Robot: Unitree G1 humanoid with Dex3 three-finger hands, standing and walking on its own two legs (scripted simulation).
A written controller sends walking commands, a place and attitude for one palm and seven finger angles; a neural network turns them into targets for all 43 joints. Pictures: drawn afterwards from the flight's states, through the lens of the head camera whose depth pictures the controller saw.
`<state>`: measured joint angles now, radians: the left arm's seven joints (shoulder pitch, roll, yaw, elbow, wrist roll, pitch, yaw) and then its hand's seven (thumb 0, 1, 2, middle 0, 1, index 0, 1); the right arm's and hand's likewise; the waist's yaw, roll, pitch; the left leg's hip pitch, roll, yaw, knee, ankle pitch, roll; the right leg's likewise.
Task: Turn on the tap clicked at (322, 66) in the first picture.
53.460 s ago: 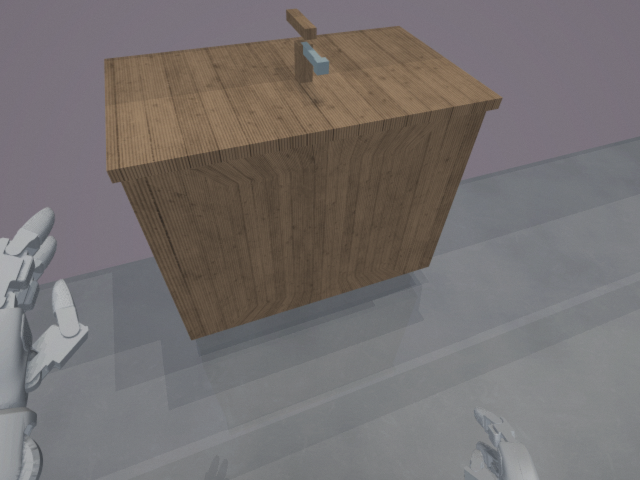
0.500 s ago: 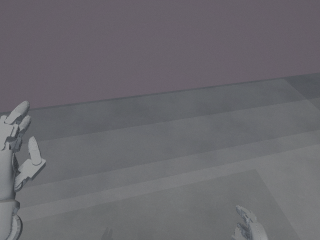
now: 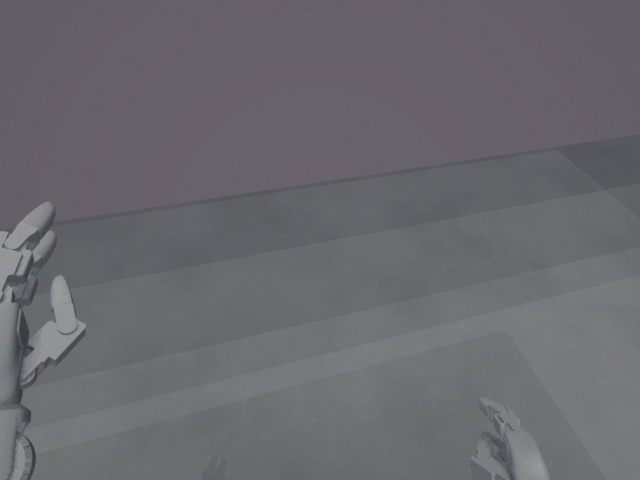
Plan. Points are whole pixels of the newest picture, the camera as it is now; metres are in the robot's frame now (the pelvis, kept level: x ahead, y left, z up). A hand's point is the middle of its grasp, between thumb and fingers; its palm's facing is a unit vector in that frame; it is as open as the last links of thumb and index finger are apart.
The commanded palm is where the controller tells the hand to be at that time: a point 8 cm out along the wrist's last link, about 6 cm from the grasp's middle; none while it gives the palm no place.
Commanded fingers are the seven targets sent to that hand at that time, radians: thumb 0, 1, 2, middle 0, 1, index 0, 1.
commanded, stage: shuffle to correct the standing spot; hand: left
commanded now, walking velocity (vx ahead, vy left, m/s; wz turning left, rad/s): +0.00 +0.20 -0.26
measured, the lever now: out of the picture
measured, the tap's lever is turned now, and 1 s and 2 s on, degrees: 84 84 84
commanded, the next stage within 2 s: none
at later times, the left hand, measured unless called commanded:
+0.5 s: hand (35, 329) +0.21 +0.28 +0.16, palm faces +0.39 -0.84 -0.38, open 7.4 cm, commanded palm +0.15 +0.32 +0.18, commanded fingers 0.00 0.90 0.90 -0.20 -0.30 -0.20 -0.30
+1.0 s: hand (15, 326) +0.21 +0.30 +0.16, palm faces +0.37 -0.86 -0.36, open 7.4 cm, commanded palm +0.16 +0.34 +0.18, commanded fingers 0.00 0.90 0.90 -0.20 -0.30 -0.20 -0.30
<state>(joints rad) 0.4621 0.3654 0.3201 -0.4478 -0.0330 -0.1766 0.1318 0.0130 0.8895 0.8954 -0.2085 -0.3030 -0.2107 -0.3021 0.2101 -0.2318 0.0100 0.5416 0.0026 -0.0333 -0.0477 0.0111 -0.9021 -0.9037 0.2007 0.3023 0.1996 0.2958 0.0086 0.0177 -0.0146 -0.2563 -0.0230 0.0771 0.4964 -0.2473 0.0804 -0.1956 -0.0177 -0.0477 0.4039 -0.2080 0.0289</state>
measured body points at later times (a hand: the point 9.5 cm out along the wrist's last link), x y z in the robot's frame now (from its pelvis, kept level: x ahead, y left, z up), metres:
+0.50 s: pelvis -0.02 +0.04 -0.01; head -0.01 +0.05 +0.44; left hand +0.18 +0.32 +0.18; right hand +0.14 -0.19 -0.10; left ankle +0.01 +0.06 -0.74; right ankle +0.00 -0.14 -0.74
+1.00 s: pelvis -0.02 +0.07 -0.03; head +0.00 +0.09 +0.42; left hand +0.18 +0.34 +0.18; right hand +0.15 -0.18 -0.09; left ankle +0.01 +0.17 -0.74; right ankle -0.01 -0.12 -0.74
